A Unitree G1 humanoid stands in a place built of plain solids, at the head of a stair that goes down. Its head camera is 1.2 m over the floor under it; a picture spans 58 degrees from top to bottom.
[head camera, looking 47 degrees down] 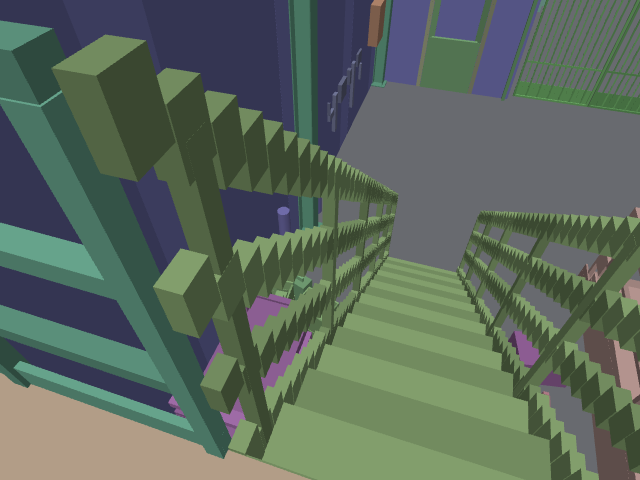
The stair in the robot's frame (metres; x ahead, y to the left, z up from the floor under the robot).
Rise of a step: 0.21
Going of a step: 0.24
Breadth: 1.01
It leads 18 degrees to the right of straight ahead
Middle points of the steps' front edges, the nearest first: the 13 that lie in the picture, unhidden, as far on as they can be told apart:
0.45 -0.31 -0.21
0.67 -0.39 -0.42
0.90 -0.46 -0.63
1.13 -0.53 -0.84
1.35 -0.60 -1.05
1.58 -0.68 -1.26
1.80 -0.75 -1.47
2.03 -0.82 -1.67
2.26 -0.89 -1.88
2.48 -0.97 -2.09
2.71 -1.04 -2.30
2.94 -1.11 -2.51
3.16 -1.18 -2.72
